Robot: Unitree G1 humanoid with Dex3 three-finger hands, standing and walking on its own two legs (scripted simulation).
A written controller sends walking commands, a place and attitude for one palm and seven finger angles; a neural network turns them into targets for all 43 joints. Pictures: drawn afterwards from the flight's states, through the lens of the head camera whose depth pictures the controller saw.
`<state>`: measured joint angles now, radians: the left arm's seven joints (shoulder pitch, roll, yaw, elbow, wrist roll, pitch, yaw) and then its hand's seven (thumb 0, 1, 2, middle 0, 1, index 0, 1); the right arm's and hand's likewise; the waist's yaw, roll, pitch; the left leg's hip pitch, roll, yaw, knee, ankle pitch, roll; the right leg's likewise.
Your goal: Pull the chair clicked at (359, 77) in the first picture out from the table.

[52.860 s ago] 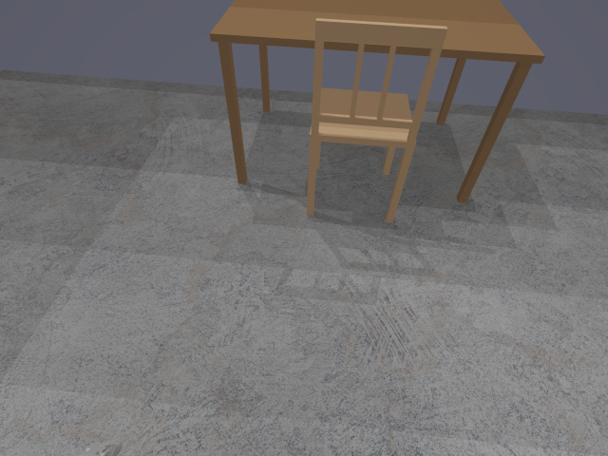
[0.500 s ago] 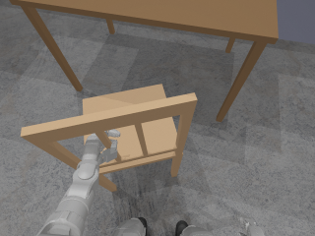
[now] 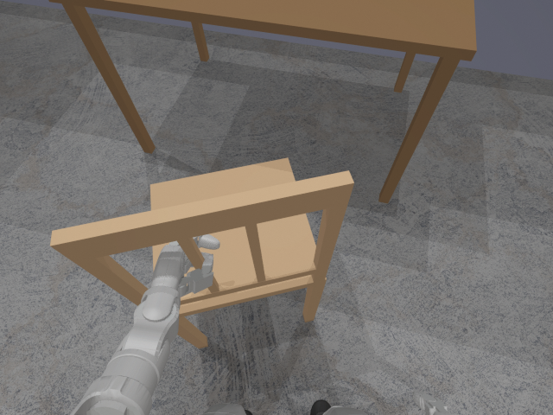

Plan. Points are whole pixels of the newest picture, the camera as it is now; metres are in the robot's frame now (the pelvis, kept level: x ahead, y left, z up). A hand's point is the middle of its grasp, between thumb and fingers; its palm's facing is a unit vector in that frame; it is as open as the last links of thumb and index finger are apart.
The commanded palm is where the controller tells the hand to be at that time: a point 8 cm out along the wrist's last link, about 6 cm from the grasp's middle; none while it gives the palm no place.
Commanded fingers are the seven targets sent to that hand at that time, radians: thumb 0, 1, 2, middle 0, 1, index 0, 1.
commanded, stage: step backward, pulling the chair out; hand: left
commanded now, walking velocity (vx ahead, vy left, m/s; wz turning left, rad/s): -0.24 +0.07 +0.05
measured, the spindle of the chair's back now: (201, 266) +0.35 +0.16 -0.11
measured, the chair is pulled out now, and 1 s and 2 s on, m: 0.49 0.63 0.63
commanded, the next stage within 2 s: stop walking, hand still on the chair in 0.18 s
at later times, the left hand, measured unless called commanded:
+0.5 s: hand (191, 342) +0.21 +0.15 -0.06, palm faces -0.01 -0.98 -0.19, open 5.1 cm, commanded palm +0.19 +0.20 -0.05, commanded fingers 0.00 0.90 0.90 -0.50 -1.45 -0.50 -1.45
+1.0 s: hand (183, 361) +0.19 +0.15 -0.06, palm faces +0.03 -0.98 -0.19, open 5.2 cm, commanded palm +0.17 +0.20 -0.05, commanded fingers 0.00 0.90 0.90 -0.50 -1.45 -0.50 -1.45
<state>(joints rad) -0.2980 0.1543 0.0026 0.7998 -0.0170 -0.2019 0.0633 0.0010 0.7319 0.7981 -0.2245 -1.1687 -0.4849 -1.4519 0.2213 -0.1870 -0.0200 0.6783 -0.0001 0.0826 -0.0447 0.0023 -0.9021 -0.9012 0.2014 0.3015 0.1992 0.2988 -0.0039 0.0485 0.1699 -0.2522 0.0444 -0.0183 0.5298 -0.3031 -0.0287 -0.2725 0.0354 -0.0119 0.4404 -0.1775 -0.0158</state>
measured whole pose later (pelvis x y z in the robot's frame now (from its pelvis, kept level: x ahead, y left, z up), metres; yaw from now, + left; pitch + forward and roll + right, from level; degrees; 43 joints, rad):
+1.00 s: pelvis -0.09 +0.01 +0.00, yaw +0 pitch -2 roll +0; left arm -0.15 0.13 -0.02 0.78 -0.03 -0.12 0.08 0.03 0.70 0.84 -0.25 -1.18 -0.49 -1.45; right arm 0.19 -0.24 -0.01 0.68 0.04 0.05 -0.11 0.00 -0.90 -0.90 0.20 0.30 0.20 0.30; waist -0.01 0.05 0.08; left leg -0.18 0.03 0.01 0.47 -0.27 -0.02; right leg -0.21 0.01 0.01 0.45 -0.21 0.00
